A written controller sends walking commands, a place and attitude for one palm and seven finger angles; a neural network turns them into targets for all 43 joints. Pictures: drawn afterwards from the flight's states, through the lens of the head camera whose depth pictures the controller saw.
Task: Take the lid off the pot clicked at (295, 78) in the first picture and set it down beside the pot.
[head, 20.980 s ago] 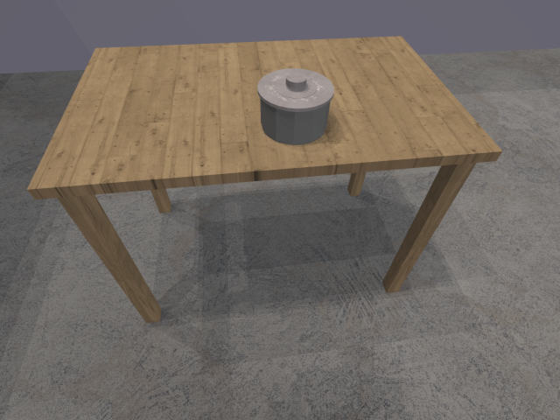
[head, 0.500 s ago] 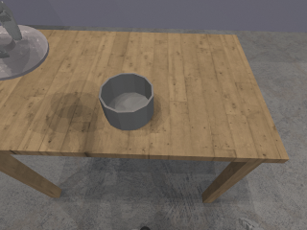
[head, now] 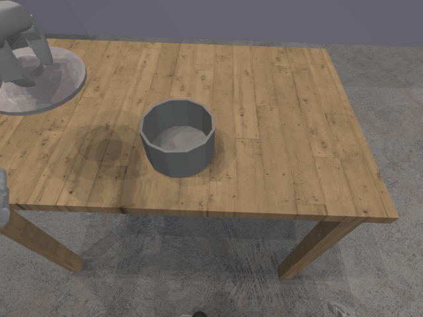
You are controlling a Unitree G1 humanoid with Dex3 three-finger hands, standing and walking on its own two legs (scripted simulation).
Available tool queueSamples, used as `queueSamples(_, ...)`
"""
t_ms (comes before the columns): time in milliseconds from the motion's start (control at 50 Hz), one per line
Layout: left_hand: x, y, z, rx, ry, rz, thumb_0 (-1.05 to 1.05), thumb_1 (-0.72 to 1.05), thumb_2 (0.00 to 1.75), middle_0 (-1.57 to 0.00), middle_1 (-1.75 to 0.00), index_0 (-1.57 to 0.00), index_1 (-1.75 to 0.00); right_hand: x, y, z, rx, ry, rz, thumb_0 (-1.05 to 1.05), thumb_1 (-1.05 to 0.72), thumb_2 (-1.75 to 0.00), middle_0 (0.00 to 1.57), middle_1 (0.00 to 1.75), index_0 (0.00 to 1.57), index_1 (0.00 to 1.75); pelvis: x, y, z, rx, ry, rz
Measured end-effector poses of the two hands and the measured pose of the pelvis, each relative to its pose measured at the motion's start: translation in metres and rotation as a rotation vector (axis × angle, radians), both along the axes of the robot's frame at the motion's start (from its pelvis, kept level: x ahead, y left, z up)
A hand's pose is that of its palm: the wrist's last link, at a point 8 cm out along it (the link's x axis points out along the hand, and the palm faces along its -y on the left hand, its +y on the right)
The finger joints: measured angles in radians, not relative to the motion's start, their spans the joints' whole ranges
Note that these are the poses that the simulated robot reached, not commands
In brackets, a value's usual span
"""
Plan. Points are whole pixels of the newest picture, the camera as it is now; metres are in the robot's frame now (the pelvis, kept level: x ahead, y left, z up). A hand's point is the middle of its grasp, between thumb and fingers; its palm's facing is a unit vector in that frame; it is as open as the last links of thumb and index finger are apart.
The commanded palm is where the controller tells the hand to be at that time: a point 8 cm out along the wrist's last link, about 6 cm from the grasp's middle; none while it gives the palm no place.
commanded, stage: lower the lid onto the table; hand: left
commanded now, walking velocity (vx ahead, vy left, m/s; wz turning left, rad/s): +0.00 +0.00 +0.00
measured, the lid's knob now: (27, 67) +0.47 +0.33 +0.21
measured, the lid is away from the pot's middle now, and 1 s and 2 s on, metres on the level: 0.24 0.24 0.24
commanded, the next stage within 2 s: none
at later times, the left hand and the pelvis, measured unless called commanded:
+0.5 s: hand (23, 80) +0.46 +0.33 +0.19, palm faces -0.32 -0.12 -0.94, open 7.4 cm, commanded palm +0.46 +0.33 +0.27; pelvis +0.01 +0.00 +0.00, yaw -1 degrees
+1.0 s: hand (37, 97) +0.45 +0.32 +0.16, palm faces -0.38 -0.11 -0.92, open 7.4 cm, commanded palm +0.46 +0.32 +0.24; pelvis +0.00 +0.01 +0.00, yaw +0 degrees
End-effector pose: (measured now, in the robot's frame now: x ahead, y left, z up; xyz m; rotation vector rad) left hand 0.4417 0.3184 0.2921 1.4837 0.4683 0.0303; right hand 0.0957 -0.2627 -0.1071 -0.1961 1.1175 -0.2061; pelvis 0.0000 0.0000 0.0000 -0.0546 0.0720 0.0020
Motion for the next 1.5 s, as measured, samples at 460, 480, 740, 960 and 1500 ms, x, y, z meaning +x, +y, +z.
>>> queueSamples(460,0.013,0.015,-0.039,-0.027,0.049,-0.025,-0.01,0.25,0.63,-0.76,-0.94,-0.74,-0.89,-0.019,-0.009,0.002,-0.036,0.068,-0.043,0.01,-0.9,-0.9,0.2,0.3,0.2,0.3,0.008,0.004,-0.001,-0.005,0.03,-0.011)
queueSamples(480,0.013,0.015,-0.04,-0.029,0.051,-0.026,-0.01,0.25,0.63,-0.76,-0.94,-0.74,-0.89,-0.017,-0.009,0.002,-0.036,0.063,-0.043,0.01,-0.9,-0.9,0.2,0.3,0.2,0.3,0.009,0.004,-0.001,-0.005,0.03,-0.011)
queueSamples(740,0.009,0.016,-0.059,-0.029,0.093,-0.044,-0.01,0.25,0.63,-0.76,-0.94,-0.74,-0.89,-0.003,-0.001,0.004,-0.027,0.027,-0.021,0.01,-0.9,-0.9,0.2,0.3,0.2,0.3,0.006,0.008,-0.002,-0.01,0.033,-0.007)
queueSamples(960,0.009,0.009,-0.068,-0.051,0.1,-0.09,-0.01,0.25,0.63,-0.76,-0.94,-0.74,-0.89,-0.012,0.004,0.001,-0.02,0.05,-0.025,0.01,-0.9,-0.9,0.21,0.3,0.2,0.3,0.004,0.011,-0.003,-0.012,0.034,-0.004)
queueSamples(1500,0.021,0.01,-0.107,-0.043,0.162,-0.141,-0.01,0.25,0.63,-0.76,-0.94,-0.74,-0.89,-0.038,0.003,0.0,-0.05,0.11,-0.065,0.01,-0.9,-0.9,0.21,0.3,0.2,0.3,0.008,0.019,-0.006,-0.018,0.057,-0.017)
